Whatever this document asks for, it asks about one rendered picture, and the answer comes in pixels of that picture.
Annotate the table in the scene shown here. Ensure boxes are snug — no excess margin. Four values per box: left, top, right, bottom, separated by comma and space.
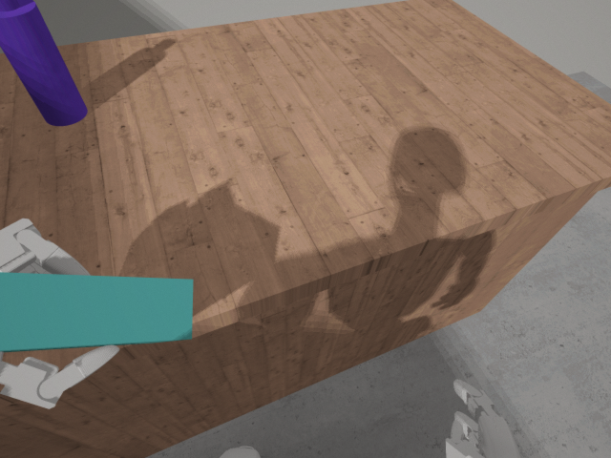
0, 0, 611, 458

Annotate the left robot hand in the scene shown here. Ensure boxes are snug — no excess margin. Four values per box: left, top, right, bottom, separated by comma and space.
0, 219, 119, 409

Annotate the sponge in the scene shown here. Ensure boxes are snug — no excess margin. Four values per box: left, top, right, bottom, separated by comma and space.
0, 272, 193, 352

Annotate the right robot hand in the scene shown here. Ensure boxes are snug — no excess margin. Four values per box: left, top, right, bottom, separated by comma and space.
446, 379, 520, 458

